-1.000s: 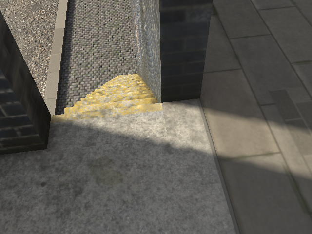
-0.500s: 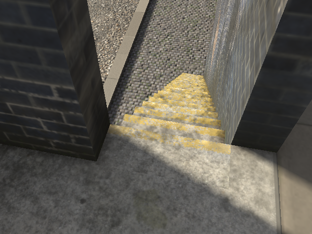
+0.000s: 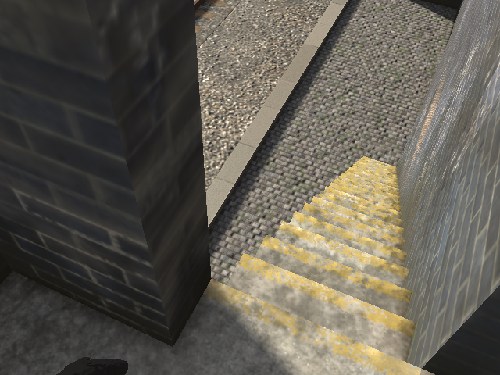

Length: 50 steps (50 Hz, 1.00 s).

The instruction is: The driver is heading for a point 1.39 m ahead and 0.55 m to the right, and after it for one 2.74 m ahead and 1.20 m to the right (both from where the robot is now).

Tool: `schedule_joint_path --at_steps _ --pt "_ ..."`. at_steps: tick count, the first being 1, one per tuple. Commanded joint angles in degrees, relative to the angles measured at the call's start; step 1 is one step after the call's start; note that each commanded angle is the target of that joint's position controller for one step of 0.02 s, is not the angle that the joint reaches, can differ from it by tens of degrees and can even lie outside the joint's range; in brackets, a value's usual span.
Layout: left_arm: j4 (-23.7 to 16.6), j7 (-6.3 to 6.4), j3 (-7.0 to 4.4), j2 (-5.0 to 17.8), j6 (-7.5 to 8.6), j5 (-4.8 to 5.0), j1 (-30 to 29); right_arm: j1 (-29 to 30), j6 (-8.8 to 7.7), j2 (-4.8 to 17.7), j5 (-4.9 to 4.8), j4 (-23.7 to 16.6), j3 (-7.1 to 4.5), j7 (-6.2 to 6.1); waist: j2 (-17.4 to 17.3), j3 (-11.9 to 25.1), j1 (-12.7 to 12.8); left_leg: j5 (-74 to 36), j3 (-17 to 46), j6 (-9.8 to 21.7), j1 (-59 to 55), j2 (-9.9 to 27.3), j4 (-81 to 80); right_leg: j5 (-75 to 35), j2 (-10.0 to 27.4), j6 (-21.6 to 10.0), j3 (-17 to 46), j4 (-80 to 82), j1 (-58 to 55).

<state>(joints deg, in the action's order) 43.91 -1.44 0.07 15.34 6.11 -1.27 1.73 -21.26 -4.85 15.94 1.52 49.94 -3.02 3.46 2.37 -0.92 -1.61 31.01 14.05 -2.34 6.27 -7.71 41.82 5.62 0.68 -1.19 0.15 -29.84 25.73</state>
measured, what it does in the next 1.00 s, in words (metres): walks ahead, turning right: left foot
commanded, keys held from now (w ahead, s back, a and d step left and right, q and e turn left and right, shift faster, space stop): w+e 1.00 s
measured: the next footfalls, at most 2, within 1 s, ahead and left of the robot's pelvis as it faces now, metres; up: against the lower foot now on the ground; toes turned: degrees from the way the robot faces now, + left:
left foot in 0.46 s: +0.16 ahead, +0.19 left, +0.00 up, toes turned -12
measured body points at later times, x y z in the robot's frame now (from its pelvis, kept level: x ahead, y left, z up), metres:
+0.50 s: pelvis +0.11 +0.07 +0.01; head +0.13 +0.05 +0.46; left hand +0.22 +0.33 -0.09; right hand +0.21 -0.21 -0.11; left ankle +0.12 +0.19 -0.73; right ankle +0.10 -0.11 -0.72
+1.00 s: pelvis +0.16 +0.10 +0.02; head +0.19 +0.08 +0.47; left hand +0.41 +0.23 -0.09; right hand +0.08 -0.22 -0.08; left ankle +0.12 +0.20 -0.73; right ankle +0.08 +0.01 -0.70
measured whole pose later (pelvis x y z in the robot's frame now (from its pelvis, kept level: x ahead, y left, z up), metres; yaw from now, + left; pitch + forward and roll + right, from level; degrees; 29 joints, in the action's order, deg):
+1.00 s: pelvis +0.16 +0.10 +0.02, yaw -31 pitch +5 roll +0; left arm 38.9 -5.2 -2.8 14.7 0.4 -2.4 10.8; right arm -12.7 -2.7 18.8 2.8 44.0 -6.3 -3.2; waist 1.4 0.7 -2.9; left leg 14.8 -18.2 2.7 4.5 0.7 14.1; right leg 22.0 1.3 -2.2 -3.0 -38.9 22.4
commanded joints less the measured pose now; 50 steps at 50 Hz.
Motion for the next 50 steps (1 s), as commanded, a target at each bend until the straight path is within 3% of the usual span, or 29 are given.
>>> schedule_joint_path --at_steps 1,2,3,4,5,8,10,13,16,18,20,22,23,24,25,26,28,29,30,31,32,35,38,40,43,47,48,49,50 --pt "4.2 -0.15 -2.80 11.1 2.76 -3.77 30.5 -1.9 3.82 5.6 -1.88 -6.4 -0.25 -1.69 1.7 21.0 11.2 8.5 8.0 -8.3 39.4 -5.3 44.1 -66.8 32.4 -23.3 40.0 2.3 -57.0" --pt "3.1 -0.21 -2.35 9.0 2.37 -3.25 22.7 3.7 4.97 8.1 -1.50 -7.5 -1.40 -3.09 0.2 16.3 8.4 0.2 5.0 -7.1 37.5 -0.9 46.0 -51.2 25.7 -17.3 27.9 2.9 -43.9" --pt "1.4 -0.22 -1.17 5.4 1.65 -2.03 13.7 2.2 5.63 9.1 0.45 -7.0 -1.62 -3.43 0.4 13.3 4.1 -8.6 2.7 -6.0 32.7 3.6 40.8 -41.7 20.9 -14.8 21.2 6.0 -30.7" --pt "0.7 -0.31 -0.77 4.6 1.36 -1.53 10.5 2.9 5.64 7.3 2.01 -7.9 -0.67 -3.32 4.3 7.6 1.8 -11.0 -0.7 -5.2 30.4 5.9 37.1 -44.5 16.6 -13.8 17.1 7.1 -21.6" --pt "-0.1 -0.06 -1.64 6.0 0.89 -1.49 10.8 2.7 5.82 6.9 2.71 -9.1 0.07 -3.05 5.8 8.5 1.5 -9.8 -4.2 -5.7 27.2 6.0 38.1 -45.6 14.3 -13.8 15.1 8.3 -17.8" --pt "-2.5 0.88 -3.98 9.4 2.69 -1.91 8.6 1.4 6.77 7.3 1.38 -9.1 1.14 -2.56 2.5 5.4 2.0 -13.1 -6.7 -8.6 24.7 7.5 36.6 -18.7 11.3 -14.1 14.6 14.1 -6.9" --pt "-2.7 1.26 -4.68 10.3 3.46 -1.31 9.8 1.0 7.17 6.4 1.47 -8.5 1.67 -2.69 4.2 2.7 2.6 -16.9 -8.6 -9.0 23.4 8.7 30.2 -4.4 9.2 -13.1 14.7 16.3 -2.3" --pt "-3.3 1.47 -5.43 10.3 3.44 -0.27 14.5 2.0 7.84 6.4 1.38 -7.3 1.93 -3.89 5.8 3.3 4.8 -17.7 -9.1 -9.2 24.5 11.1 20.1 3.7 10.9 -12.2 20.5 16.0 -6.0" --pt "-4.6 1.95 -6.00 10.8 3.07 0.36 16.3 9.8 8.55 3.9 1.90 -9.6 3.33 -4.65 6.0 3.7 7.9 -12.7 -10.0 -7.4 23.4 11.2 6.7 8.8 11.6 -10.5 22.8 14.4 -9.0" --pt "-5.0 1.79 -6.22 10.4 1.73 0.65 17.9 12.6 8.20 4.6 1.28 -9.7 3.07 -4.87 7.5 4.2 9.9 -13.0 -9.8 -4.7 22.3 10.4 -1.8 12.3 13.4 -10.6 26.5 13.7 -11.4" --pt "-5.7 1.40 -5.86 10.4 0.66 0.41 16.1 12.6 7.62 5.5 0.67 -9.4 2.49 -4.93 7.4 4.9 8.9 -15.1 -10.4 -1.9 17.3 8.8 -11.7 10.3 14.0 -11.0 29.1 13.1 -10.8" --pt "-5.1 0.77 -5.36 10.3 -0.06 -0.15 13.9 9.7 6.84 6.4 -2.17 -9.8 1.37 -4.82 7.3 6.5 5.4 -24.3 -11.9 3.0 5.5 7.2 -23.4 1.4 12.6 -10.8 28.1 11.0 -6.8" --pt "-4.4 0.99 -4.39 7.6 -0.10 -1.00 17.4 8.1 6.36 9.3 -3.07 -10.3 0.01 -4.92 6.1 10.1 5.1 -30.3 -10.3 8.3 -2.7 10.0 -24.1 -0.6 10.7 -9.0 26.8 7.4 -6.5" --pt "-5.6 1.73 -2.53 1.3 0.43 -1.41 22.1 5.7 5.63 14.4 -1.99 -10.8 -1.67 -4.98 -2.9 19.3 7.4 -51.1 -3.0 20.4 -15.0 20.6 -19.5 10.5 1.9 -4.2 16.4 -4.4 -1.2" --pt "-9.8 1.39 -2.30 0.8 1.38 -2.01 15.3 5.6 4.45 16.7 -0.24 -10.6 -3.59 -4.60 -17.5 13.0 4.6 -51.5 12.4 32.2 -19.0 32.0 -25.1 30.4 -7.6 1.2 4.0 -15.6 19.4" --pt "-8.4 1.50 -3.66 5.1 1.95 -2.25 11.9 5.9 2.59 13.5 -0.05 -10.9 -3.03 -4.87 -6.9 6.4 2.9 -44.1 6.3 26.8 -9.3 30.0 -27.2 30.1 -1.3 1.2 2.4 -29.6 18.3" --pt "-4.7 2.12 -5.40 7.8 1.61 -1.98 17.7 15.2 1.79 7.8 -1.19 -13.9 -1.00 -4.38 -9.1 4.3 8.8 -42.5 -3.4 19.8 1.8 24.0 -28.7 24.9 -0.8 2.6 1.7 -39.1 12.6" --pt "-5.1 1.98 -5.40 7.3 1.51 -2.44 16.2 17.6 1.66 7.4 -1.09 -14.7 -0.75 -4.27 -9.8 2.6 9.1 -44.9 -6.1 19.0 4.2 23.7 -29.1 23.1 -1.2 2.6 1.2 -42.5 11.2" --pt "-5.1 1.16 -4.96 6.0 1.35 -2.81 15.6 19.2 1.52 7.8 -0.41 -16.4 -0.95 -4.54 -7.9 4.7 8.8 -45.8 -7.8 19.6 4.4 24.1 -29.4 21.0 -1.2 2.5 -0.7 -45.5 9.3" --pt "-5.0 0.29 -4.59 4.1 0.99 -2.14 15.1 18.5 1.29 8.5 0.33 -16.3 -1.19 -4.58 -4.9 6.0 8.0 -46.0 -10.0 19.5 2.7 23.7 -29.4 18.0 -0.5 2.2 -0.6 -43.2 9.2" --pt "-5.4 -0.67 -3.74 1.9 0.78 -1.48 12.7 17.9 1.58 9.5 0.60 -16.2 -1.99 -5.06 -3.6 4.1 6.6 -47.4 -13.3 19.8 2.0 22.2 -29.2 16.0 0.0 2.4 -2.8 -38.8 10.1" --pt "-6.4 -3.08 -2.99 1.3 -1.23 -1.43 9.6 10.5 2.76 10.4 -0.57 -14.3 -3.03 -5.86 -5.2 7.4 2.4 -58.4 -15.9 20.9 -8.9 22.8 -26.5 14.1 1.4 2.9 -4.9 -23.5 10.1" --pt "-7.3 -4.16 -2.32 0.7 -2.89 -1.81 8.3 6.2 3.83 11.5 -0.20 -11.0 -3.92 -5.75 -5.5 8.0 0.4 -66.2 -16.1 21.1 -14.0 25.9 -25.4 13.2 2.0 1.4 -5.0 -11.8 9.4" --pt "-7.4 -4.39 -2.88 2.7 -3.33 -1.82 9.6 7.3 3.32 12.1 0.45 -10.5 -4.44 -5.51 -6.7 8.3 0.8 -66.3 -15.6 21.7 -14.2 27.6 -26.4 12.7 1.8 -0.5 -4.2 -9.5 7.9" --pt "-8.2 -3.22 -3.67 4.1 -3.81 -2.22 9.0 9.7 2.37 10.6 0.55 -10.6 -4.52 -5.99 -5.9 8.9 0.7 -63.6 -16.9 20.2 -15.1 28.4 -27.1 15.2 1.9 -1.8 -2.8 -8.7 6.1" --pt "-8.9 -3.77 -4.20 4.0 -4.71 -1.66 8.6 9.8 1.25 12.2 1.17 -9.9 -5.41 -7.12 -5.5 7.3 0.0 -66.1 -20.9 18.6 -14.9 28.4 -27.4 16.4 1.8 -1.3 -2.3 -9.0 4.1" --pt "-9.2 -3.53 -4.22 4.1 -4.90 -0.92 9.1 11.1 1.10 12.8 0.97 -10.3 -5.95 -7.12 -5.7 6.6 -0.2 -67.0 -21.4 18.6 -15.1 28.2 -27.1 16.9 0.9 -1.1 -3.4 -9.6 4.3" --pt "-8.8 -3.51 -4.68 4.8 -5.41 -0.41 10.2 11.7 0.72 13.2 1.90 -10.3 -5.97 -7.02 -6.2 6.4 -0.1 -69.4 -22.7 17.7 -14.4 28.4 -26.7 17.0 1.6 -0.8 -2.0 -10.4 2.3" --pt "-9.1 -3.86 -4.75 4.8 -5.92 -0.60 10.9 12.6 0.44 13.5 1.39 -11.1 -6.22 -7.05 -7.0 6.4 0.1 -71.6 -23.5 17.1 -13.9 28.1 -26.2 17.7 0.9 -0.6 -2.5 -10.6 1.2"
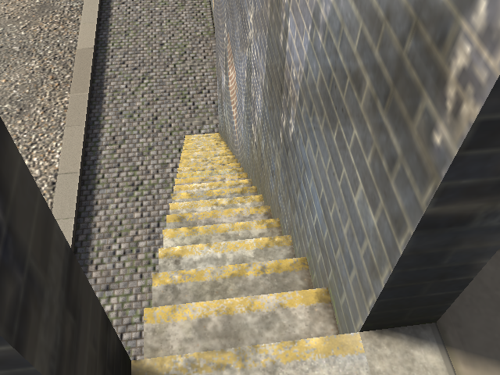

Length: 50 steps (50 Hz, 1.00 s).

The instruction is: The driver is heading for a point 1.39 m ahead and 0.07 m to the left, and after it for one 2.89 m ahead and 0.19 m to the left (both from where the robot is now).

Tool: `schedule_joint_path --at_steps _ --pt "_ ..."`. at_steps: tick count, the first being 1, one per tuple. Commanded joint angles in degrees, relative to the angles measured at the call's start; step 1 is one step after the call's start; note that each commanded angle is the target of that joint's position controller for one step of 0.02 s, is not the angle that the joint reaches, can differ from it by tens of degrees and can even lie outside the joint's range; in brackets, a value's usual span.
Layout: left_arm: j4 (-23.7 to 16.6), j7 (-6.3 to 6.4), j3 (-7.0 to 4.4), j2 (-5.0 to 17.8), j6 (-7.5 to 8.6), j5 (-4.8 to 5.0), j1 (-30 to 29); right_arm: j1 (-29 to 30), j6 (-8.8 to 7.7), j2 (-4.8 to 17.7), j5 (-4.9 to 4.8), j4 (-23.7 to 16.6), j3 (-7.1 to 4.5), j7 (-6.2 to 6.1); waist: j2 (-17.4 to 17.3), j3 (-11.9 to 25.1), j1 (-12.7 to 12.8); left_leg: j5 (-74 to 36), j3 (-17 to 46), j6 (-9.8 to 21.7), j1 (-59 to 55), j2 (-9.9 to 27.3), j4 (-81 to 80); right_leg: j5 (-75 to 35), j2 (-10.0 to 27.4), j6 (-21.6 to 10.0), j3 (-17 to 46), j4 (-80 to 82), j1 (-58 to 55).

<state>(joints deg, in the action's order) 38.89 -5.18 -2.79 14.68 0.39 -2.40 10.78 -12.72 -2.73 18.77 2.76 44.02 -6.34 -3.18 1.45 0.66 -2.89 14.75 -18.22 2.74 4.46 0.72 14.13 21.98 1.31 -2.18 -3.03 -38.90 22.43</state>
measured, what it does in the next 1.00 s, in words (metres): walks ahead: right foot, then left foot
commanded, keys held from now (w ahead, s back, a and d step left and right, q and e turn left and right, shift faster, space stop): w+e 0.20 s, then w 0.34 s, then w+q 0.22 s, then q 0.24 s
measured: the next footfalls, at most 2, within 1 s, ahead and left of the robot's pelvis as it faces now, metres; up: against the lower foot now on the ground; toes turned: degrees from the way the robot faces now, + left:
right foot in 0.18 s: +0.04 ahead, -0.14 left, +0.00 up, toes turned -9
left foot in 0.72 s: +0.11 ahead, -0.01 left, +0.00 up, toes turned -7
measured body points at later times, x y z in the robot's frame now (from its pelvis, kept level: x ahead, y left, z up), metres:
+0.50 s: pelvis +0.04 -0.11 +0.00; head +0.07 -0.11 +0.44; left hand +0.19 +0.15 -0.12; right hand +0.12 -0.41 -0.11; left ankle +0.09 +0.02 -0.68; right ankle +0.00 -0.14 -0.75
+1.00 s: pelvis +0.10 -0.09 +0.00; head +0.12 -0.09 +0.45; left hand +0.18 +0.19 -0.12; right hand +0.16 -0.37 -0.13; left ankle +0.15 +0.12 -0.66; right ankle +0.00 -0.14 -0.75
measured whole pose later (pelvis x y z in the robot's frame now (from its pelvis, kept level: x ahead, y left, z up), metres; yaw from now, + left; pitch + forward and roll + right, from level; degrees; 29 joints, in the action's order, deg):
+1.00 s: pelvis +0.10 -0.09 +0.00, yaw -1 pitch +1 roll +1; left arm 44.7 -0.7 -3.4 16.1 6.7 -3.5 20.3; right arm -15.8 -0.9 17.6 1.8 50.6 -2.9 2.3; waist 1.3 0.0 0.1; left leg 12.7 6.3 -7.9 33.9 4.6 59.2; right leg 17.5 -1.8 -5.2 -8.1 -14.1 -2.0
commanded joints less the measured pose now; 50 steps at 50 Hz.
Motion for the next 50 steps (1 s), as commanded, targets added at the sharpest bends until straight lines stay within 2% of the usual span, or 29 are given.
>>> schedule_joint_path --at_steps 1,5,8,9,10,11,12,13,14,16,17,19,20,22,27,32,33,34,35,38,39,40,41,42,43,44,46,47,50 --pt "-4.5 0.00 -1.66 4.0 -0.38 1.33 0.6 4.9 -2.20 10.0 -0.75 -5.5 -2.76 -0.51 -7.7 4.1 1.7 -57.1 8.5 12.0 -12.0 20.0 1.6 1.9 -0.4 0.8 0.0 -2.1 4.3" --pt "-4.1 0.00 -1.28 4.6 -0.76 1.31 0.2 3.2 -2.51 10.7 -0.55 -5.5 -3.93 -1.46 -7.9 2.8 -0.2 -50.4 4.3 9.5 -15.7 18.9 2.4 0.5 -0.4 2.4 -1.7 4.9 2.5" --pt "-2.1 0.52 -2.84 7.5 0.34 3.02 5.0 5.8 -0.75 9.2 -0.08 -6.7 -3.32 -0.15 -7.7 3.0 2.7 -41.5 3.0 6.2 -11.8 17.9 8.3 -13.5 -4.3 -1.6 -2.6 17.4 -7.3" --pt "-1.4 1.93 -4.47 10.6 1.55 2.90 7.9 3.8 -0.15 6.9 0.33 -6.7 -2.84 1.15 -4.4 5.2 2.8 -30.2 2.0 3.1 -6.3 15.3 14.7 -24.2 -4.7 -4.9 -0.2 17.5 -14.9" --pt "-1.0 3.57 -6.16 16.0 2.57 1.29 13.8 1.7 -0.33 1.5 1.19 -8.7 -1.35 1.92 6.9 11.6 3.4 0.6 -1.4 -3.6 8.6 8.3 28.8 -56.6 4.8 -14.4 12.4 11.7 -30.5" --pt "-1.4 3.98 -6.97 19.0 3.98 -0.06 18.4 2.3 -1.78 0.0 1.55 -12.0 -0.39 2.92 7.6 18.5 4.4 28.1 7.7 -6.4 23.0 3.2 39.0 -59.2 14.6 -23.9 31.9 14.1 -41.2" --pt "0.9 4.57 -7.29 16.7 7.07 -0.92 18.2 6.8 -2.60 0.5 0.26 -11.6 0.43 3.57 3.6 5.8 6.4 28.5 17.8 -5.6 34.2 3.3 44.7 -55.1 16.2 -22.0 30.8 16.0 -36.5" --pt "1.6 4.70 -7.11 14.4 8.45 0.64 14.5 8.2 -3.22 3.3 -1.00 -10.6 0.20 3.34 5.7 2.7 6.7 27.5 19.6 -4.8 36.7 3.8 52.8 -53.0 14.7 -20.8 24.9 17.6 -31.0" --pt "1.8 4.34 -6.23 11.8 8.04 1.47 11.8 5.7 -3.03 7.3 -0.80 -10.7 -1.36 3.38 3.4 4.1 3.7 24.7 20.4 -4.8 34.9 3.8 55.9 -51.3 14.0 -20.6 23.4 19.2 -27.0" --pt "-0.4 3.09 -5.07 11.7 6.70 4.30 3.5 3.0 -2.24 6.3 0.71 -10.0 -0.73 2.93 2.6 2.3 -1.4 16.2 21.3 -4.3 26.4 5.1 55.5 -49.2 10.9 -16.4 16.7 22.6 -11.9" --pt "-1.5 2.75 -4.87 11.9 6.04 3.86 0.4 1.5 -1.73 6.1 0.86 -9.2 -0.56 3.29 1.9 2.9 -2.9 11.7 20.1 -4.2 23.1 4.1 55.0 -49.9 9.0 -15.1 14.0 23.1 -8.5" --pt "-1.6 2.76 -4.85 12.9 5.66 1.97 1.0 -0.3 -1.00 4.7 -0.34 -7.6 0.16 4.72 1.1 3.8 -3.2 5.6 18.4 -4.9 20.4 2.5 55.6 -54.2 7.5 -13.6 11.6 23.1 -6.2" --pt "0.4 3.85 -4.03 8.9 1.67 2.56 3.9 -2.6 2.16 3.3 -2.56 -2.5 0.46 3.52 -3.4 0.8 1.6 5.7 14.6 -5.4 27.9 4.0 52.0 -61.1 5.3 -9.3 8.9 20.4 -16.6" --pt "1.9 4.66 -3.36 8.9 -0.61 3.27 9.3 -1.3 4.14 1.7 -2.23 -3.3 1.62 2.81 1.4 1.0 4.1 5.4 14.8 -5.6 29.3 4.3 48.7 -65.1 5.2 -7.3 9.7 19.4 -20.6" --pt "3.5 5.51 -1.77 8.0 -1.46 1.41 8.6 1.9 5.37 4.4 -2.15 -2.3 1.73 1.31 3.3 0.8 5.6 7.0 15.7 -4.0 25.3 3.9 41.5 -58.7 7.0 -8.1 11.9 18.7 -22.3" --pt "7.3 6.65 0.58 4.4 -1.64 0.73 6.8 -0.2 5.64 2.3 -2.38 0.7 3.01 1.05 1.6 -0.8 4.4 9.7 16.5 -0.7 14.9 3.2 29.9 -56.1 8.2 -7.4 10.3 18.6 -20.3" --pt "6.2 2.49 -1.37 13.9 -0.29 1.89 4.4 3.3 1.22 -0.2 0.15 -2.6 4.08 4.21 -7.8 -5.0 -0.3 2.9 21.0 -2.4 18.1 7.2 30.1 -48.1 15.1 -11.2 19.7 20.4 -15.5" --pt "6.2 0.95 -2.49 14.7 0.29 1.86 2.5 1.1 -0.26 0.3 -0.19 -1.2 3.88 4.82 -9.1 -1.6 -0.1 3.6 22.4 -3.1 18.9 8.4 27.0 -44.1 16.8 -13.8 20.7 20.5 -20.0" --pt "5.9 0.72 -2.69 13.5 0.85 1.81 2.7 0.1 -0.81 1.7 -0.58 -0.7 3.80 4.79 -7.1 -0.3 0.8 0.9 22.3 -3.0 21.0 7.9 25.4 -43.9 16.2 -14.8 20.2 20.0 -24.5" --pt "7.2 2.83 -3.26 11.5 2.60 1.97 8.3 2.0 -1.25 4.5 -1.37 -1.2 3.76 4.52 -5.3 2.5 3.3 -9.0 23.6 1.9 21.4 6.3 21.5 -48.9 11.4 -12.6 14.2 16.6 -30.4" --pt "10.6 3.96 -3.98 12.1 4.22 -2.29 23.0 0.0 2.28 6.9 0.21 1.1 2.64 4.54 0.9 -2.3 12.5 11.9 29.6 -2.6 41.0 2.3 33.9 -29.1 24.0 -14.8 30.6 27.9 -45.3" --pt "14.0 4.18 -2.33 8.4 5.58 -3.72 22.8 -1.1 4.95 5.6 0.68 3.1 2.82 4.86 -3.2 -11.5 10.7 8.3 39.6 -4.7 54.2 5.9 45.3 -24.6 30.8 -17.6 34.3 27.5 -44.5" --pt "13.5 3.67 -1.90 7.4 6.33 -3.33 20.6 -4.1 5.90 4.7 0.30 4.0 2.36 4.62 -6.5 -7.8 8.3 7.2 43.1 -5.4 52.0 3.2 51.7 -25.3 28.3 -17.5 28.2 29.1 -42.5" --pt "10.3 3.08 -1.54 6.6 7.02 -2.92 12.8 -4.9 5.21 5.5 -0.35 3.8 1.76 4.16 -5.8 -4.9 4.8 6.0 41.0 -6.1 46.3 1.1 55.1 -35.3 22.3 -17.0 18.2 27.5 -38.3" --pt "6.9 3.22 -1.21 5.2 7.67 -1.28 5.2 -5.2 3.60 6.5 -0.53 3.5 1.10 4.17 -2.9 -0.7 1.9 4.5 36.3 -6.6 39.9 0.4 55.8 -43.2 16.2 -15.6 10.1 25.2 -33.8" --pt "4.6 3.54 -0.80 5.2 7.87 -1.02 1.6 -5.1 2.38 6.1 0.29 3.6 1.40 4.07 -1.4 -0.4 0.0 1.5 32.5 -7.4 35.6 1.3 53.5 -41.9 12.8 -14.0 5.6 25.7 -28.3" --pt "1.6 4.59 -1.76 8.0 7.53 -0.42 3.4 -2.5 1.18 2.9 0.47 3.3 2.65 4.29 1.8 -1.7 1.5 -1.7 24.1 -10.3 30.5 2.1 51.1 -43.0 10.1 -14.0 1.1 26.6 -20.7" --pt "1.7 4.68 -2.14 9.0 7.30 -0.49 6.3 0.1 1.14 1.1 -0.38 2.7 3.33 5.07 2.0 -2.9 2.6 -2.9 21.5 -11.3 31.0 2.2 49.3 -46.5 10.5 -14.1 0.4 26.3 -19.4" --pt "1.9 5.21 -4.03 12.7 6.99 -1.47 13.2 2.6 -0.10 1.4 -1.87 2.0 3.29 6.60 4.0 -2.8 4.5 -3.8 18.1 -11.7 32.3 2.9 40.6 -61.5 13.0 -13.5 -3.4 23.3 -23.2"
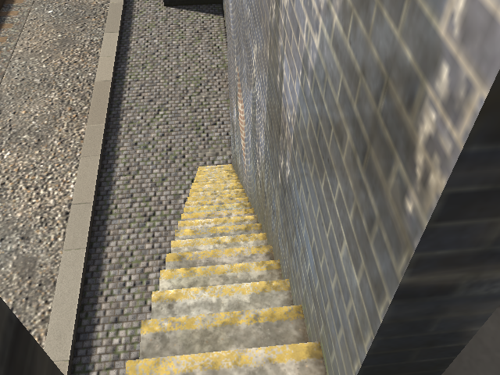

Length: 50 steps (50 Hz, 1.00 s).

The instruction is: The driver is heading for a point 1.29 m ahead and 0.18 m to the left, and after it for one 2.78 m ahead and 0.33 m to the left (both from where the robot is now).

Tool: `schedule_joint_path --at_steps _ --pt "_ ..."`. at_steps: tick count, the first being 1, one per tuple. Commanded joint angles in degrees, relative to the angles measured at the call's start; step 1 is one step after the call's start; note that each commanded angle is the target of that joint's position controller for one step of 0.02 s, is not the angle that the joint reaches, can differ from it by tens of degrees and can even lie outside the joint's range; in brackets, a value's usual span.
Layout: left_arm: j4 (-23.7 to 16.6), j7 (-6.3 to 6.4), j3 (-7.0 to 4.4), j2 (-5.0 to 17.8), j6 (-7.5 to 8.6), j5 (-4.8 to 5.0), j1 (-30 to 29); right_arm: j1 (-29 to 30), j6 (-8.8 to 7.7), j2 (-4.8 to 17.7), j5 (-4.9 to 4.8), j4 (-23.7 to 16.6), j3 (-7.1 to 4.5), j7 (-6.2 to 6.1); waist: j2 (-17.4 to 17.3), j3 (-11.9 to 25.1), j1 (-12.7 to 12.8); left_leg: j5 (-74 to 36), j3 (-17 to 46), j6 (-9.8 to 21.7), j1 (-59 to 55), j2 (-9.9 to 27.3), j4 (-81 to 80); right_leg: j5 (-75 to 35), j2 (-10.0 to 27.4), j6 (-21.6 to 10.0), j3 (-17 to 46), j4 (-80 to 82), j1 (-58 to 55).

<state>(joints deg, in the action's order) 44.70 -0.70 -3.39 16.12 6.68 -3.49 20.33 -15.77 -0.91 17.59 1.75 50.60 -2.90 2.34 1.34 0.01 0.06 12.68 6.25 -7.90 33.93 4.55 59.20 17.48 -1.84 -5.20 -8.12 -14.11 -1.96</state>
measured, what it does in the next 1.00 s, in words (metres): steps on the spot, turning left: left foot, then right foot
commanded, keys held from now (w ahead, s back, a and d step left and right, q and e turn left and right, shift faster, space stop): q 0.44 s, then no key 0.56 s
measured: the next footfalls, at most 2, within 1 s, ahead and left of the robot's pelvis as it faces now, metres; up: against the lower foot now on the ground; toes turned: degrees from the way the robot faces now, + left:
left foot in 0.16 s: +0.12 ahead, +0.19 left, +0.00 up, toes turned +8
right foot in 0.60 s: +0.16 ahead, -0.05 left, +0.00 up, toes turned +20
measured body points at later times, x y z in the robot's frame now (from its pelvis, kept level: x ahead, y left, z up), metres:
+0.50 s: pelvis +0.04 +0.05 -0.02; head +0.09 +0.07 +0.43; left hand +0.09 +0.33 -0.13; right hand +0.22 -0.19 -0.13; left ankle +0.08 +0.18 -0.74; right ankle +0.13 -0.07 -0.70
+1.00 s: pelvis +0.08 +0.02 -0.01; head +0.10 +0.03 +0.44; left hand +0.14 +0.27 -0.13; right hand +0.27 -0.15 -0.14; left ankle +0.02 +0.12 -0.75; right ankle +0.13 -0.06 -0.74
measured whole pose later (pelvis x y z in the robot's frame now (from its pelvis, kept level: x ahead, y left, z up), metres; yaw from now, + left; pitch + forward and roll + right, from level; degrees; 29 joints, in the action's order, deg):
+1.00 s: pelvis +0.08 +0.02 -0.01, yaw +20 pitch +6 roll -1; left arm 43.1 -2.6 1.9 10.0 2.9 1.8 9.6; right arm -11.0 -1.1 12.0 0.2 45.5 1.7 2.9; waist -0.6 3.5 0.4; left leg 17.6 -2.0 -2.9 20.8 1.6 32.1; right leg 13.0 -2.5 -2.7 -2.5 -31.3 23.8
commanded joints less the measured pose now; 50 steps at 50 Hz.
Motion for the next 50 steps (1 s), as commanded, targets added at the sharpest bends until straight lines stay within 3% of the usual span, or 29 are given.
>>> schedule_joint_path --at_steps 1,3,6,8,9,10,11,12,14,15,17,18,21,24,28,29,30,31,32,33,35,37,40,41,45,47,48,49,50 --pt "-3.8 1.36 -3.10 9.8 0.22 -0.14 3.5 7.5 -2.82 2.5 -0.84 -5.6 -0.27 1.45 5.0 -0.5 0.6 -1.8 -8.6 0.1 -0.4 -1.7 -8.3 -55.1 14.3 -8.8 -0.6 -2.8 1.4" --pt "-5.6 2.20 -4.06 13.5 -1.99 -0.72 1.0 12.8 -3.64 1.4 -0.20 -7.0 0.61 2.26 6.7 -2.5 2.0 -0.3 -11.6 2.6 -3.8 -2.3 -17.0 -56.7 14.8 -8.4 -2.6 -4.8 2.9" --pt "-6.6 1.37 -3.81 12.7 -3.29 -1.37 -1.1 9.3 -3.91 3.4 -1.11 -6.4 0.19 2.05 7.3 -2.1 -0.7 -2.8 -8.3 5.5 -6.1 -3.0 -22.8 -52.1 20.0 -6.9 -0.4 -7.8 -0.6" --pt "-6.6 1.03 -2.85 11.2 -3.26 -0.27 -2.4 6.4 -4.78 5.5 -1.90 -5.6 -0.68 1.09 4.0 0.4 -3.3 -15.2 -10.0 9.4 -15.9 -6.7 -30.7 -46.6 17.2 -2.0 -2.4 -15.4 2.5" --pt "-6.0 -0.27 -2.52 10.4 -3.45 -0.43 0.8 2.7 -5.43 8.4 -2.08 -5.0 -1.73 -0.91 -0.4 6.0 -3.9 -28.9 -8.6 13.3 -25.5 -6.7 -32.0 -44.1 15.3 1.5 -3.8 -23.5 5.9" --pt "-7.5 -0.44 -0.49 5.3 -2.62 -2.59 5.6 -6.0 -4.06 14.2 -0.79 -5.9 -3.67 -3.62 -10.9 20.9 -4.3 -59.3 8.9 31.3 -52.6 8.7 -28.0 -10.6 7.6 10.3 -7.0 -44.9 24.4" --pt "-10.4 1.79 -0.38 2.0 -6.52 5.94 -6.9 -13.9 -0.30 17.2 0.42 -2.5 -5.87 -4.39 -4.8 17.6 -10.1 -72.8 25.2 33.9 -55.7 17.0 -26.6 20.0 -2.1 9.1 -1.8 -69.9 39.6" --pt "-11.3 3.37 0.72 0.7 -8.04 5.33 -7.8 -11.3 0.90 18.5 -0.42 -4.5 -6.44 -4.64 -1.3 16.9 -8.1 -61.5 21.1 31.5 -49.0 17.6 -30.3 16.8 1.8 8.1 8.9 -74.7 42.4" --pt "-11.8 3.75 1.09 2.8 -9.52 3.77 -5.9 -0.6 4.24 10.3 -0.10 -8.1 -3.80 -5.77 -4.7 4.4 -2.9 -30.8 14.8 23.5 -29.2 11.9 -36.3 11.0 5.1 7.3 11.3 -65.5 37.5" --pt "-12.0 4.01 0.72 4.7 -11.00 2.25 -7.2 2.1 4.36 7.4 -0.90 -8.7 -2.62 -5.97 -1.5 -0.1 -0.6 -24.9 12.8 20.6 -20.4 9.3 -37.9 8.6 5.9 7.9 11.0 -61.1 34.3" --pt "-11.5 3.70 0.83 4.4 -12.76 1.58 -4.2 5.3 4.02 7.1 -0.26 -10.8 -2.49 -6.06 -5.0 0.2 1.6 -22.4 9.9 19.6 -13.4 6.6 -38.3 7.2 4.1 8.5 9.0 -55.5 28.3" --pt "-12.2 4.05 1.29 2.8 -13.15 1.58 -4.2 4.0 3.86 8.0 -0.93 -10.1 -3.03 -5.75 -4.9 1.6 1.6 -21.8 9.3 19.9 -14.4 6.2 -38.0 7.3 3.8 8.5 8.2 -52.3 28.3" --pt "-13.2 4.04 1.57 1.9 -12.72 2.47 -5.3 4.5 3.38 8.6 0.21 -11.3 -3.30 -4.62 -10.5 2.6 0.8 -12.3 10.7 20.4 -11.6 4.0 -38.0 6.6 2.6 8.0 7.2 -46.0 26.8" --pt "-13.8 4.08 1.67 1.9 -12.34 2.58 -6.8 5.7 4.05 7.1 -0.17 -12.7 -3.19 -3.91 -11.3 4.0 -0.9 3.7 15.5 18.9 -12.5 4.2 -38.8 4.7 2.7 6.8 7.6 -40.4 26.6" --pt "-13.2 4.08 2.08 0.5 -10.28 3.54 -5.3 7.1 5.00 5.1 -0.42 -13.3 -2.90 -3.99 -13.2 3.6 -1.0 9.2 18.6 16.0 -11.6 3.0 -37.9 2.8 1.8 5.0 6.7 -26.2 19.9" --pt "-12.6 4.23 2.08 -0.4 -9.54 3.69 -2.4 8.2 5.19 4.3 -1.19 -13.0 -2.67 -4.20 -11.4 2.7 1.5 14.1 18.1 13.8 -8.4 0.8 -35.9 -2.3 1.8 4.7 6.8 -18.6 14.2" --pt "-12.9 4.51 2.25 0.5 -8.59 2.67 -2.4 6.5 5.25 1.4 -1.09 -12.6 -2.05 -4.30 -3.1 0.8 1.3 16.2 14.7 11.0 -6.6 -3.7 -29.3 2.9 7.2 4.2 14.9 -7.5 13.8" --pt "-6.9 2.90 -1.17 7.6 -8.05 2.25 7.6 3.8 0.43 -1.5 -2.73 -16.3 0.20 -5.37 17.0 -3.8 2.8 17.5 7.5 9.8 20.9 -10.0 -13.7 8.2 9.6 -7.3 21.4 -8.0 2.2" --pt "-5.5 2.14 -2.27 11.1 -6.62 -0.14 13.2 3.0 -1.39 0.4 -0.25 -16.9 0.01 -5.73 19.1 -5.2 6.0 18.5 9.0 3.0 26.5 -15.8 -0.7 16.0 25.6 -22.2 54.5 5.5 7.1" --pt "-8.8 1.13 -0.17 7.6 -5.46 -1.26 2.0 5.1 -2.11 2.9 -0.83 -14.2 -0.35 -6.04 10.8 -6.1 3.2 9.7 11.6 3.6 26.8 -13.3 11.8 24.0 24.6 -18.1 49.7 6.5 15.0" --pt "-12.7 -0.89 2.90 0.9 -3.52 1.19 -15.0 2.7 -2.04 6.2 0.43 -12.2 -1.53 -7.85 8.5 2.5 -3.7 3.5 6.1 3.3 16.0 -12.0 31.7 16.3 14.6 -11.1 30.9 0.9 27.0" --pt "-13.1 -0.21 4.56 -1.5 -2.43 2.46 -19.8 1.3 -1.18 2.8 2.04 -12.3 0.01 -6.05 3.7 5.9 -6.7 2.1 1.0 3.8 9.8 -10.6 40.3 6.5 10.2 -8.3 21.4 -0.7 32.4" --pt "-12.2 1.54 3.96 1.5 -1.25 1.65 -13.7 2.7 -0.58 2.0 -0.70 -13.2 1.29 -4.36 0.3 7.6 -0.6 2.1 -1.4 0.4 11.4 -6.6 32.2 -1.1 10.1 -9.1 18.4 -2.7 21.8" --pt "-10.7 1.90 3.84 1.5 -1.29 2.03 -9.9 3.9 -0.52 0.8 -0.47 -13.5 1.88 -4.16 0.5 7.5 1.6 3.3 -2.0 -0.4 11.9 -5.1 23.6 -2.4 10.8 -9.3 18.9 -2.7 16.8" --pt "-6.5 1.14 3.34 0.9 -3.30 6.93 -7.1 7.7 0.77 -4.9 0.28 -11.4 4.30 -0.78 0.2 7.0 3.6 16.1 -8.0 -2.8 -0.7 0.0 -20.2 4.0 10.5 -5.4 19.4 -5.2 13.4" --pt "-4.1 -1.26 2.68 2.9 -4.37 7.74 -6.9 5.9 0.58 -2.7 -1.08 -9.3 3.81 1.01 0.7 7.0 2.0 10.1 -10.8 -0.7 -10.9 -3.1 -38.1 3.5 11.8 -5.4 23.0 -8.1 16.3" --pt "-2.6 -2.53 3.43 1.1 -4.25 5.92 -5.8 3.3 -0.33 -1.0 -2.40 -7.7 3.54 0.85 0.8 9.1 0.7 -1.4 -8.2 1.1 -19.9 -2.5 -38.4 -0.4 12.8 -3.8 25.2 -8.1 20.4" --pt "-1.0 -3.29 5.54 -4.6 -3.45 5.11 -4.6 0.2 -1.89 -1.5 -3.07 -7.9 4.05 1.08 0.1 12.7 -1.8 -9.8 -4.2 4.3 -28.7 1.5 -36.5 -1.1 12.3 0.0 25.1 -9.4 23.4" --pt "-3.5 -3.36 4.72 -4.0 -2.50 3.64 -1.8 8.9 -3.57 2.1 -1.62 -9.4 3.57 1.79 -9.1 7.9 4.7 -14.5 -0.8 12.6 -19.5 2.0 -32.0 -10.2 7.1 2.0 13.4 -9.5 19.9"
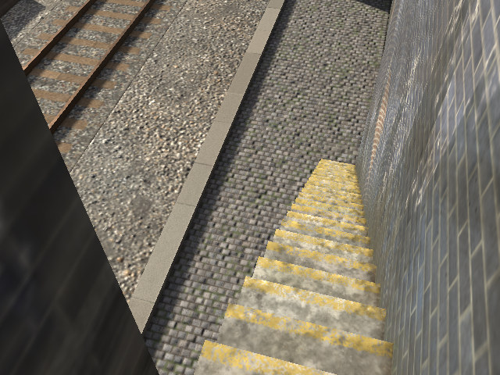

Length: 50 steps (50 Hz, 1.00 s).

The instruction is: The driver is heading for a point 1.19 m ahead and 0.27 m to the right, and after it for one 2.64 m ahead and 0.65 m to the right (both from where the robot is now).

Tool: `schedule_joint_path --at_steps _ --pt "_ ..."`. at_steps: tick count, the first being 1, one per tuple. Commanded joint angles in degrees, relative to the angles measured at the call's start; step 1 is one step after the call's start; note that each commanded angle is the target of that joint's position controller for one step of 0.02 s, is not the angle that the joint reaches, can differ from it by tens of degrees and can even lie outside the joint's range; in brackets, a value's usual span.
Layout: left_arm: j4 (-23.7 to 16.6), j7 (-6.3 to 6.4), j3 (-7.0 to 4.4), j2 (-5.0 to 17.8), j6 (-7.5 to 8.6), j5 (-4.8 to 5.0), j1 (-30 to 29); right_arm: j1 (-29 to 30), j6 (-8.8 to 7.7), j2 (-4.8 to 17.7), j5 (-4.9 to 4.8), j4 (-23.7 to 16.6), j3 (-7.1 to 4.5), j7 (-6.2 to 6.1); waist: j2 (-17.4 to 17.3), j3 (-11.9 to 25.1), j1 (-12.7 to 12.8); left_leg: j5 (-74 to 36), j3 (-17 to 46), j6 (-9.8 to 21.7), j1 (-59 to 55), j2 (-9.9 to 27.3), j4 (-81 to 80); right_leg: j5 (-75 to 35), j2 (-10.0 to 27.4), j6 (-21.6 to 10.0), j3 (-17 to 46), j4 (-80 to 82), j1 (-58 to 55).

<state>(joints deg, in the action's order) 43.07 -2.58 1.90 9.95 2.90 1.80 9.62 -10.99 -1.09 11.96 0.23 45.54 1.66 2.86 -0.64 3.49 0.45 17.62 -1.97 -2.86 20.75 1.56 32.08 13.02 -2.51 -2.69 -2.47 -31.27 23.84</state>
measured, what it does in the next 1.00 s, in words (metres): steps on the spot: left foot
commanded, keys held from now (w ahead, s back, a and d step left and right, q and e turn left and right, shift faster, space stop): no key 0.20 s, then w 0.80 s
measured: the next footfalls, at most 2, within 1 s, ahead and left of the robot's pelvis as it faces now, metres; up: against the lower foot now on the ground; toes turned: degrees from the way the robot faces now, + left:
left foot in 0.90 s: +0.03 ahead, +0.10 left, +0.00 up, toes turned +1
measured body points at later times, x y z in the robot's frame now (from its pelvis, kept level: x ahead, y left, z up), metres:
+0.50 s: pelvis +0.02 -0.01 +0.00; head +0.04 -0.01 +0.45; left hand +0.10 +0.25 -0.13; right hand +0.11 -0.26 -0.13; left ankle -0.01 +0.12 -0.73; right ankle +0.01 -0.11 -0.73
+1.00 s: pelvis -0.01 -0.03 +0.01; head +0.02 -0.02 +0.46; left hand +0.07 +0.22 -0.13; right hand +0.08 -0.27 -0.12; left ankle -0.01 +0.09 -0.73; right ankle -0.02 -0.14 -0.67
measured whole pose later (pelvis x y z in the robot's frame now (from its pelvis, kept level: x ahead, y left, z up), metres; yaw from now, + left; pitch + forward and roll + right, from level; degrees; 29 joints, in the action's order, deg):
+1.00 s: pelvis -0.01 -0.03 +0.01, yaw +0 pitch +4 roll +0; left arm 50.2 1.0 -1.6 12.8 -3.8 -1.6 14.7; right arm -13.0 -4.2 10.7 2.4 50.5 -0.7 -2.7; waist 0.6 0.9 -2.0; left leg 13.2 -1.1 1.0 15.4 0.9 24.8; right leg 26.2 -4.7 -0.1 4.8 -57.2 29.9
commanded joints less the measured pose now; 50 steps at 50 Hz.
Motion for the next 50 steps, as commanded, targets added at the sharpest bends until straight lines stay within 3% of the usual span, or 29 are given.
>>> schedule_joint_path --at_steps 1,5,6,7,10,13,14,16,17,19,21,24,26,27,28,29,31,33,38,39,41,42,44,45,46,47,48,49,50 --pt "-1.7 -0.55 -2.56 7.7 1.12 -2.03 1.2 4.4 -3.53 7.4 1.40 -4.0 -1.49 1.50 -2.6 5.3 1.1 -20.9 6.8 9.5 -4.2 4.5 -4.6 -7.9 5.5 -0.7 5.0 3.9 -9.0" --pt "-1.9 0.25 -3.07 7.0 0.25 -1.58 -1.6 3.0 -2.68 6.3 -0.86 -3.4 -2.07 0.80 0.9 3.2 -0.2 -15.1 6.7 6.7 -6.1 4.4 -3.4 -14.6 7.0 -3.1 6.3 4.0 -6.7" --pt "-0.2 3.30 -2.16 2.3 -2.08 -2.40 3.7 -7.0 -0.41 4.4 -2.39 0.1 -2.82 -3.79 3.2 12.9 -1.8 -19.5 5.7 4.9 -12.8 4.3 -1.2 -27.6 7.8 -2.5 6.5 -0.3 -16.2" --pt "0.6 4.71 -1.93 1.3 -3.41 -0.88 4.1 -7.2 0.96 4.2 -2.98 0.9 -2.88 -5.80 2.9 8.4 -0.9 -19.1 5.4 3.7 -9.9 3.7 -1.4 -28.2 7.7 -1.4 6.0 -0.6 -14.9" --pt "1.4 6.14 -2.91 3.3 -4.83 -1.60 2.8 -3.5 2.11 2.3 -0.17 0.9 -3.14 -7.85 0.3 -3.3 -0.2 -11.3 7.1 3.4 -5.4 3.4 -6.0 -12.1 7.3 0.8 6.4 2.6 -9.0" --pt "4.1 7.04 -4.29 4.2 -5.94 -1.34 4.3 -4.8 0.41 5.5 -0.05 2.0 -5.05 -8.04 -0.5 -7.5 -1.4 -1.2 14.2 6.3 -7.2 7.7 -12.2 -2.3 4.2 2.0 5.1 1.3 -3.5" --pt "3.4 6.91 -3.88 1.7 -5.04 -3.02 4.7 -5.6 0.68 2.2 -1.20 5.1 -4.10 -8.32 -2.1 -6.8 1.6 -2.4 10.9 5.9 -4.1 5.1 -10.6 -4.5 6.5 2.3 6.0 5.0 -9.4" --pt "6.3 6.71 -4.29 2.8 -4.03 -1.41 6.6 -7.5 0.66 1.8 -0.32 5.8 -4.93 -8.99 0.3 -5.1 -0.6 -12.0 7.8 4.8 -8.2 4.0 -9.0 -12.4 7.4 0.5 7.3 5.1 -11.5" --pt "1.8 4.66 -6.13 9.5 -3.92 -2.75 -3.7 3.7 -1.35 7.0 0.42 -1.9 -5.66 -6.12 -3.0 -3.8 -1.9 -9.6 9.0 10.9 -7.8 4.8 -10.9 -5.8 4.2 -3.7 3.7 2.2 -4.3" --pt "3.1 3.08 -6.28 7.0 -4.15 -4.22 -2.2 1.3 -2.62 5.8 0.15 -0.2 -5.47 -5.41 -6.3 -1.7 -1.4 -12.2 18.5 18.1 -9.4 14.1 -14.9 6.2 3.4 -1.3 2.4 -6.2 -1.6" --pt "4.7 3.38 -6.07 6.3 -3.76 -4.54 2.0 -3.4 -3.71 7.5 0.80 1.5 -6.29 -7.17 -5.4 -2.2 -2.5 -15.2 19.8 20.2 -10.2 17.6 -15.1 18.9 5.0 -0.2 5.2 -13.0 2.3" --pt "5.9 3.12 -5.04 5.0 -2.74 -3.59 3.1 8.2 -4.33 8.6 0.30 -1.3 -5.93 -8.34 -2.2 0.4 1.4 -26.1 11.8 15.7 -4.8 11.6 -10.4 6.3 3.4 0.6 0.7 -2.5 -5.0" --pt "6.7 3.12 -5.13 6.2 -2.93 -2.27 4.2 4.4 -2.71 7.9 1.02 1.0 -5.35 -7.26 -1.2 3.9 0.3 -25.0 8.5 12.3 -1.9 7.5 -6.4 -10.1 0.3 -2.4 -0.7 8.4 -15.8" --pt "6.6 4.12 -6.47 12.2 -2.87 -2.35 7.3 -4.4 -2.49 4.6 0.03 1.3 -4.90 -6.50 7.2 9.4 -2.6 -12.7 0.4 5.9 0.3 -0.2 0.4 -35.3 9.5 -12.5 9.7 7.0 -23.6" --pt "5.7 4.06 -7.39 15.5 -0.79 -4.32 11.6 0.9 -1.17 5.3 -0.21 -0.2 -5.14 -6.89 11.3 5.4 2.9 13.1 -1.3 -1.1 14.9 -5.6 12.2 -62.7 23.0 -23.3 25.9 8.7 -30.1" --pt "7.6 4.60 -8.09 17.0 1.02 -5.54 17.7 4.7 -0.56 7.4 0.35 -1.1 -5.68 -6.73 7.7 7.2 6.5 25.5 5.4 -3.8 18.0 -4.7 28.0 -64.9 28.2 -25.2 27.1 11.3 -30.7" --pt "5.9 3.51 -6.85 12.7 2.87 -4.92 8.0 4.1 -0.84 8.7 2.12 0.1 -6.02 -7.06 4.2 4.3 1.3 20.0 9.9 -3.3 17.3 -2.5 38.3 -52.5 21.7 -17.9 17.6 11.5 -21.6" --pt "2.4 2.75 -5.35 9.3 1.85 -3.09 -0.7 4.3 -1.39 7.0 3.89 0.4 -5.29 -6.65 3.8 4.5 -1.7 14.1 7.2 -2.6 13.9 -1.6 37.1 -44.2 17.6 -15.6 11.6 13.8 -14.7" --pt "1.6 2.54 -6.23 13.7 0.74 -3.30 3.5 3.2 0.60 6.1 1.73 2.7 -3.99 -3.64 4.5 5.8 0.0 4.5 1.3 -6.4 6.6 -0.3 18.8 -42.0 15.5 -16.7 9.6 13.9 -14.6" --pt "5.3 5.14 -4.30 7.0 -1.12 -0.86 11.4 1.5 3.24 2.7 -0.87 3.6 -4.32 -5.19 3.7 6.0 2.3 3.1 3.9 -2.8 10.1 -2.6 10.4 -41.3 14.5 -10.1 11.7 9.0 -29.5" --pt "5.7 6.30 -4.38 8.9 -4.30 -0.33 9.6 1.5 4.12 3.9 -0.59 2.0 -4.19 -6.43 14.2 3.9 0.3 3.7 0.9 -0.2 2.5 -2.0 3.2 -26.1 9.0 -8.2 7.6 8.9 -23.3" --pt "4.7 6.13 -4.23 8.8 -5.47 -1.19 7.0 1.7 4.05 5.2 0.08 2.4 -4.42 -6.95 14.3 1.5 -0.2 -0.3 -1.9 0.6 -1.4 -3.3 -2.5 -15.0 8.2 -7.5 8.0 9.5 -18.1" --pt "4.6 5.69 -3.37 7.4 -5.99 -1.67 7.4 -0.8 3.63 7.0 1.88 3.8 -4.55 -7.80 7.9 -0.5 -1.5 -10.9 1.4 1.0 -16.8 0.3 -12.3 -0.5 8.5 -3.9 10.6 11.4 -5.1" --pt "4.2 3.73 -5.10 11.5 -6.31 -1.91 3.5 1.5 -0.19 6.5 0.24 -0.1 -3.63 -4.49 -6.6 -2.3 -4.3 -8.4 -3.9 3.5 -20.7 -2.0 -7.5 12.8 8.7 -8.8 12.5 9.7 7.7" --pt "1.0 2.89 -5.06 9.7 -6.31 -3.14 2.6 -2.9 -2.40 10.7 0.74 1.1 -4.26 -4.81 -15.9 0.6 -4.6 -17.1 18.4 18.6 -23.2 15.7 -12.2 21.8 1.3 -3.1 5.3 -3.0 15.3" --pt "-1.4 2.70 -4.30 8.7 -6.48 -5.73 -4.4 -12.1 -4.28 12.4 4.34 4.0 -5.24 -5.71 -16.5 -5.0 -10.3 -13.3 36.7 29.6 -17.5 29.3 -22.1 25.7 -0.6 2.7 9.9 -24.3 23.4" --pt "0.7 2.96 -4.62 8.3 -6.02 -5.19 -3.1 -5.4 -6.09 11.8 3.34 2.3 -5.39 -6.08 -8.4 -3.1 -7.0 -10.8 29.7 25.0 -13.9 26.0 -22.6 19.4 0.0 3.5 15.7 -37.0 22.4" --pt "2.1 3.50 -5.92 11.9 -5.45 -4.70 0.8 3.8 -6.85 11.0 2.06 -0.7 -5.63 -5.30 -5.1 0.0 -3.0 -13.5 20.9 20.2 -8.6 19.3 -20.8 16.4 -0.2 4.9 14.4 -44.7 17.4" --pt "5.1 4.72 -5.35 7.3 -5.43 -1.20 11.7 1.0 -2.99 9.8 1.85 4.5 -5.21 -6.52 4.7 0.1 5.5 -17.2 14.7 14.4 -10.5 15.4 -16.1 9.9 3.0 3.5 11.6 -33.0 8.3"
Velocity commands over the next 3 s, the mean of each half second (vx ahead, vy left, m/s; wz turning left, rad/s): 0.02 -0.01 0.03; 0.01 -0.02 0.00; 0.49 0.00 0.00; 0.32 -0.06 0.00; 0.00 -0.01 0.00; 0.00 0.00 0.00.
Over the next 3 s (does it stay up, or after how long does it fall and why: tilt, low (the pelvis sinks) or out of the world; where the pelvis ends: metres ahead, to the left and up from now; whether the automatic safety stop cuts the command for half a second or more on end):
stays up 0.26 -0.05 -0.10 its command is cut before an obstacle after 0.2 s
